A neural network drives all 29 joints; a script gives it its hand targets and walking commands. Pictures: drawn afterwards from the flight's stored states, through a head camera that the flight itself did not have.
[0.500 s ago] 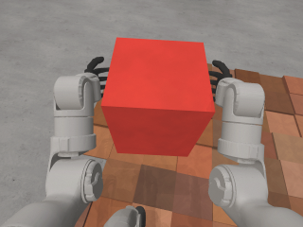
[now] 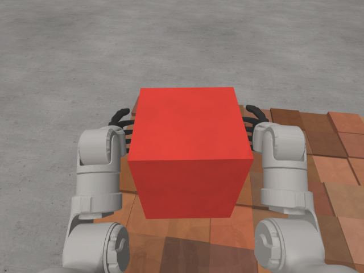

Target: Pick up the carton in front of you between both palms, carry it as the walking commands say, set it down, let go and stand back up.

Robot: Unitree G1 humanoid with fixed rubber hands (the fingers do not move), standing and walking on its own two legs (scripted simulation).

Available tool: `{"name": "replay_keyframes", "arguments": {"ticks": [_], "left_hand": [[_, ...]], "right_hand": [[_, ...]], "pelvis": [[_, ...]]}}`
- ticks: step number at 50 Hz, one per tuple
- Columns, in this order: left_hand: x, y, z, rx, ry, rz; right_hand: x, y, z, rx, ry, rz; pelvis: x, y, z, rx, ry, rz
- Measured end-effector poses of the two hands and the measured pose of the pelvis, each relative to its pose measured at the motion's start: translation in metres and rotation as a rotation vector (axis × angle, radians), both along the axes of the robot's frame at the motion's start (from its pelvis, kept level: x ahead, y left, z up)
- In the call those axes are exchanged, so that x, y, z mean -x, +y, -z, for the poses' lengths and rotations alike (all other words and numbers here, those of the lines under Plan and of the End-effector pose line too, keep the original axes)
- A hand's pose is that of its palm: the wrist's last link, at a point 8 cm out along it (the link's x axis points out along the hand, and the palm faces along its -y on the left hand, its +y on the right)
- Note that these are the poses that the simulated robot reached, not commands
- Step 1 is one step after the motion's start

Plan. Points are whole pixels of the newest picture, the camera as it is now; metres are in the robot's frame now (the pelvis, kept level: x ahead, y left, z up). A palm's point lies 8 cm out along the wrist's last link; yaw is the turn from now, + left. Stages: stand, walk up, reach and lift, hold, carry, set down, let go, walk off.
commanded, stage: carry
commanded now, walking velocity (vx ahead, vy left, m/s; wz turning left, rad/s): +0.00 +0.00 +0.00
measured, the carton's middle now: (187, 156) +0.37 +0.00 +0.06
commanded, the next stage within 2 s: none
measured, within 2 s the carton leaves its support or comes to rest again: neither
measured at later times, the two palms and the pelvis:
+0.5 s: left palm (131, 145) +0.33 +0.12 +0.14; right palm (279, 147) +0.33 -0.18 +0.13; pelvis +0.00 -0.03 +0.00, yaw +0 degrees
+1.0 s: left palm (151, 147) +0.34 +0.08 +0.13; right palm (297, 152) +0.33 -0.22 +0.12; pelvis -0.01 -0.06 +0.00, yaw -1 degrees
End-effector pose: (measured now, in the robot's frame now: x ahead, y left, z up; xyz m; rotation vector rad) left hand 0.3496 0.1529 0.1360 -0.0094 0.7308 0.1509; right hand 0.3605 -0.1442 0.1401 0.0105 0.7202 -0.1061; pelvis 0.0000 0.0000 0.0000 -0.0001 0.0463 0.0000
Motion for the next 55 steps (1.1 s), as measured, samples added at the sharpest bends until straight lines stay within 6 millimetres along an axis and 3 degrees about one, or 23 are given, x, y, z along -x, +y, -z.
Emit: {"name": "replay_keyframes", "arguments": {"ticks": [6, 22, 55], "left_hand": [[0.015, 0.001, 0.005, -0.021, 0.031, 0.009], [0.015, -0.029, -0.001, -0.049, 0.034, 0.063], [0.01, -0.079, 0.012, -0.039, 0.034, 0.067]], "right_hand": [[0.011, 0.0, 0.005, 0.035, 0.029, -0.036], [0.028, -0.03, 0.005, 0.044, 0.033, -0.005], [0.028, -0.08, 0.018, 0.035, 0.034, 0.023]], "pelvis": [[-0.005, -0.008, -0.002, -0.004, -0.025, -0.007], [0.002, -0.023, -0.003, -0.005, -0.034, 0.001], [0.011, -0.065, 0.002, -0.021, -0.037, 0.024]]}}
